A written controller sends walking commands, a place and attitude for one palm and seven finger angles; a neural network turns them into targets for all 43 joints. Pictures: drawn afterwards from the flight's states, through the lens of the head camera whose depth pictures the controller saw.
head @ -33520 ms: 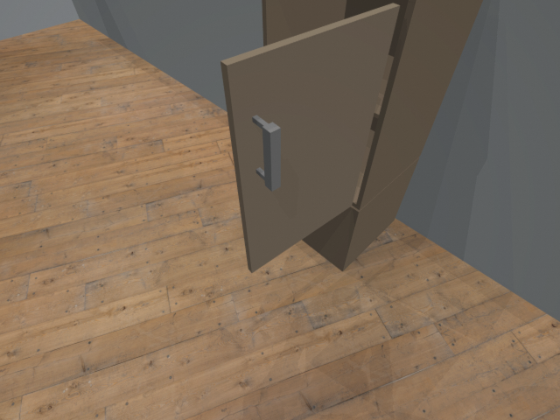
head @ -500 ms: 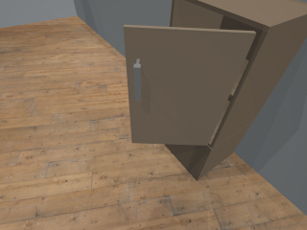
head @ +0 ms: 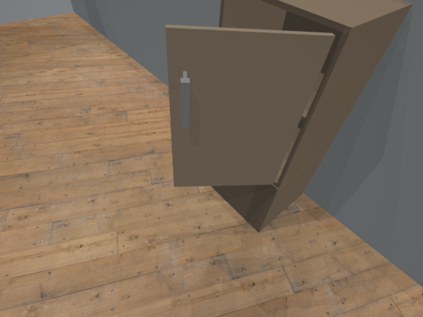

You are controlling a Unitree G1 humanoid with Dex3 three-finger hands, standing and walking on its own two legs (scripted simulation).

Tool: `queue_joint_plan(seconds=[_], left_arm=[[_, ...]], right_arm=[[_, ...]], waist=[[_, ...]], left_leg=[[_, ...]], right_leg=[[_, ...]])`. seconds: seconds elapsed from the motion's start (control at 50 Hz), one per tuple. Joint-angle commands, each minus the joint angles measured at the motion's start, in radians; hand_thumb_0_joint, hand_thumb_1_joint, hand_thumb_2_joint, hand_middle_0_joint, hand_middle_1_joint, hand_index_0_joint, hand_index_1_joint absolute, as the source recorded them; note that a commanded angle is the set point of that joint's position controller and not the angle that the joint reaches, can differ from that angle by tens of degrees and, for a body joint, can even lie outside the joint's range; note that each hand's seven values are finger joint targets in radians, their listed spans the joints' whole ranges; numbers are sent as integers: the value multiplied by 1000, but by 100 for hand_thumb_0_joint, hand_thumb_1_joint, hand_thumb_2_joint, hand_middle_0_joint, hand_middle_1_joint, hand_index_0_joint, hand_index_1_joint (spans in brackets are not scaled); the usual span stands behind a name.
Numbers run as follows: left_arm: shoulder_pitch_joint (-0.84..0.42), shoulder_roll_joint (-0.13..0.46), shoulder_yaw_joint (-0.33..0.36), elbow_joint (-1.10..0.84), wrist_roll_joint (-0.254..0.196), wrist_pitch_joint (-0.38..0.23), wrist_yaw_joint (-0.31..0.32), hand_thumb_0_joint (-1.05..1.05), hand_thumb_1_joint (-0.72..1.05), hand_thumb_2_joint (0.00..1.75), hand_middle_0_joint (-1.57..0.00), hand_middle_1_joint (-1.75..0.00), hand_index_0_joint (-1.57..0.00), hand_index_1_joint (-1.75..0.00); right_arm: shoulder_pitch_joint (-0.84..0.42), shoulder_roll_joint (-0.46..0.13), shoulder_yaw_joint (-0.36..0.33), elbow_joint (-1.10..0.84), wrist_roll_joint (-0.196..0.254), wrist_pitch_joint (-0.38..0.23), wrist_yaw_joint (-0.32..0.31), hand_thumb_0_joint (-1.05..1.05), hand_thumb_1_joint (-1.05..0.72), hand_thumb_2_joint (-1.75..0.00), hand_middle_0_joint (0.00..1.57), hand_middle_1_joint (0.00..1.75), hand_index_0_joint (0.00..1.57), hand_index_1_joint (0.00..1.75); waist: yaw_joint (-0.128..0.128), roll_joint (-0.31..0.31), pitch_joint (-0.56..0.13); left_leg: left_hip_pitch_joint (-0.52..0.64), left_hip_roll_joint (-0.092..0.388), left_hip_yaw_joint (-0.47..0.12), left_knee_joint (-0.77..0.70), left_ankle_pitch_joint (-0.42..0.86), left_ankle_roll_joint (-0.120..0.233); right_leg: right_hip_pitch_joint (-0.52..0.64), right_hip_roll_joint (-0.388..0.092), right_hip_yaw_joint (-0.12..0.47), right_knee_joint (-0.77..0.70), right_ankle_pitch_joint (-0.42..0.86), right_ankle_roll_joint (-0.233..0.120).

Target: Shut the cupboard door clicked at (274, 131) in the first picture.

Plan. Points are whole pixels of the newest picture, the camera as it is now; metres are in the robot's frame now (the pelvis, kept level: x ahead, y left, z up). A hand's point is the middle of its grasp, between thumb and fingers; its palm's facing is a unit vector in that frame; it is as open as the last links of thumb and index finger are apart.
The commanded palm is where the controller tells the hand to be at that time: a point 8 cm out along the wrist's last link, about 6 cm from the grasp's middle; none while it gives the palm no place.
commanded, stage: come to a stop and stand still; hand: left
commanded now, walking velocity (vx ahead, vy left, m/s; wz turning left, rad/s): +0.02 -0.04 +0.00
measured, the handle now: (185, 99) +0.62 +0.10 +0.08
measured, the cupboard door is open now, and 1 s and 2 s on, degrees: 54 54 54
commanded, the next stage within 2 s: look again from close up in 0.04 s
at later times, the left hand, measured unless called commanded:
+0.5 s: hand out of the picture +0.01 +0.15 -0.17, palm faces +0.03 -0.99 -0.15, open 7.3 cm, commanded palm none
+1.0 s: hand out of the picture +0.03 +0.14 -0.18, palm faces +0.04 -0.99 -0.16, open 7.3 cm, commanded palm none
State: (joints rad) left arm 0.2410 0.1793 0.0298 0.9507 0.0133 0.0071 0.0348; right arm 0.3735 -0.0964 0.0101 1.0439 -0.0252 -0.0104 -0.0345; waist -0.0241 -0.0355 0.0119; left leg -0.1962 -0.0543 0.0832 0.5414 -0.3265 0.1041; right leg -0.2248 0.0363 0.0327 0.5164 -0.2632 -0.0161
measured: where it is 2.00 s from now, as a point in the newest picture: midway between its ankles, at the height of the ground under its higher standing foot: outside the picture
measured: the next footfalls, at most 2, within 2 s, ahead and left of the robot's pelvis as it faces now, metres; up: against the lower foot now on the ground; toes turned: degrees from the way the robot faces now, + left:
left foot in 1.38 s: +0.24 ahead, +0.07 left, +0.00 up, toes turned +13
right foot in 1.78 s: +0.31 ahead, -0.21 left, +0.00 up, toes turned +9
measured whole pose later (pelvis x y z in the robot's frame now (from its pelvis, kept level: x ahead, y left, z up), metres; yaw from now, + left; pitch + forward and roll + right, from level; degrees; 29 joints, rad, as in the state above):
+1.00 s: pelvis +0.05 -0.03 +0.00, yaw +3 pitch +0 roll +1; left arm 0.32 0.17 0.01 1.06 0.02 0.01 0.01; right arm 0.36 -0.13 0.00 1.11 -0.03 -0.02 -0.04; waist -0.03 -0.04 0.02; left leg -0.12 -0.07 0.03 0.44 -0.33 0.07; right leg -0.25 -0.01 -0.03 0.60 -0.39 -0.04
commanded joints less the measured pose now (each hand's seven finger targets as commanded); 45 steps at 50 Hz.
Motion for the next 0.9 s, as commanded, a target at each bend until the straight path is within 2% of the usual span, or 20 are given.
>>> queue_joint_plan(seconds=[0.0, 0.04, 0.08, 0.16, 0.22, 0.3, 0.36, 0.42, 0.46, 0.6, 0.68, 0.7, 0.74, 0.8, 0.84, 0.88], left_arm=[[73, 45, -2, -23, 0, -18, -3, 0, 90, 90, -20, -30, -20, -30], [60, 45, -5, -25, 0, -16, -5, 0, 90, 90, -20, -30, -20, -30], [54, 39, -4, -21, 2, -13, -5, 0, 90, 90, -20, -30, -20, -30], [74, 37, -10, 5, -1, -16, -1, 0, 90, 90, -20, -30, -20, -30], [94, 41, -15, 23, -4, -19, 1, 0, 90, 90, -20, -30, -20, -30], [107, 44, -22, 41, -6, -23, 6, 0, 90, 90, -20, -30, -20, -30], [116, 48, -26, 55, -5, -25, 7, 0, 90, 90, -20, -30, -20, -30], [125, 48, -29, 65, -7, -30, 9, 0, 90, 90, -20, -30, -20, -30], [124, 49, -30, 70, -6, -29, 11, 0, 90, 90, -20, -30, -20, -30], [129, 44, -35, 89, -6, -28, 11, 0, 90, 90, -20, -30, -20, -30], [126, 44, -36, 92, -6, -27, 10, 0, 90, 90, -20, -30, -20, -30], [126, 46, -36, 93, -7, -27, 9, 0, 90, 90, -20, -30, -20, -30], [135, 40, -31, 100, -2, -22, 3, 0, 90, 90, -20, -30, -20, -30], [121, 37, -24, 84, 11, -13, -9, 0, 90, 90, -20, -30, -20, -30], [106, 35, -19, 72, 17, -14, -16, 0, 90, 90, -20, -30, -20, -30], [80, 34, -13, 53, 21, -17, -22, 0, 90, 90, -20, -30, -20, -30]], right_arm=[[19, -166, -36, -47, 8, -30, -6, 0, -90, -90, 20, 30, 20, 30], [18, -168, -36, -38, 9, -28, -7, 0, -90, -90, 20, 30, 20, 30], [15, -155, -33, -32, 9, -26, -8, 0, -90, -90, 20, 30, 20, 30], [13, -147, -27, -17, 13, -27, -11, 0, -90, -90, 20, 30, 20, 30], [12, -147, -23, -7, 16, -30, -11, 0, -90, -90, 20, 30, 20, 30], [2, -146, -18, 6, 18, -30, -11, 0, -90, -90, 20, 30, 20, 30], [-14, -148, -16, 13, 20, -29, -11, 0, -90, -90, 20, 30, 20, 30], [-23, -151, -15, 22, 20, -31, -13, 0, -90, -90, 20, 30, 20, 30], [-30, -151, -15, 28, 22, -31, -13, 0, -90, -90, 20, 30, 20, 30], [-52, -149, -12, 40, 21, -28, -14, 0, -90, -90, 20, 30, 20, 30], [-58, -149, -9, 44, 22, -27, -12, 0, -90, -90, 20, 30, 20, 30], [-57, -149, -9, 47, 21, -28, -12, 0, -90, -90, 20, 30, 20, 30], [-41, -155, -11, 58, 16, -25, -8, 0, -90, -90, 20, 30, 20, 30], [-34, -189, -27, 50, 9, -13, -3, 0, -90, -90, 20, 30, 20, 30], [-16, -201, -37, 45, 6, -12, -5, 0, -90, -90, 20, 30, 20, 30], [19, -199, -43, 42, 3, -14, -8, 0, -90, -90, 20, 30, 20, 30]], waist=[[22, 37, 30], [19, 70, 58], [21, 106, 96], [24, 72, 91], [21, 34, 53], [15, 16, 43], [15, 14, 45], [13, 23, 11], [15, 22, 21], [19, 38, 44], [22, 25, 70], [24, 28, 59], [23, 27, 41], [16, 65, 142], [10, 95, 177], [-3, 104, 188]], left_leg=[[-57, 208, -255, -224, 79, -9], [-45, 216, -262, -253, 49, -9], [-52, 217, -261, -271, 74, -11], [-31, 196, -227, -249, 163, -21], [-4, 171, -187, -220, 210, -33], [36, 156, -155, -193, 286, -43], [50, 154, -147, -187, 305, -44], [85, 155, -142, -180, 358, -48], [86, 157, -141, -180, 380, -47], [82, 158, -151, -204, 346, -48], [56, 156, -158, -224, 288, -48], [62, 156, -159, -226, 290, -48], [57, 167, -182, -243, 97, -34], [-27, 229, -305, -342, -238, 12], [-13, 278, -393, -367, -282, 52], [36, 313, -452, -361, -213, 90]], right_leg=[[50, -68, 38, -29, 57, -53], [16, -62, 28, -34, 27, -44], [1, -60, 27, -43, 32, -42], [24, -78, 45, -73, 94, -38], [53, -98, 70, -85, 156, -38], [47, -113, 87, -93, 225, -39], [45, -120, 93, -102, 253, -38], [59, -124, 99, -100, 304, -37], [60, -123, 93, -101, 306, -34], [55, -125, 94, -131, 265, -28], [53, -126, 94, -148, 229, -27], [59, -127, 92, -149, 230, -27], [60, -106, 58, -124, 55, -27], [-36, -65, -7, -41, -117, -25], [-122, -53, -39, 36, -128, -20], [-211, -59, -52, 103, -147, -18]])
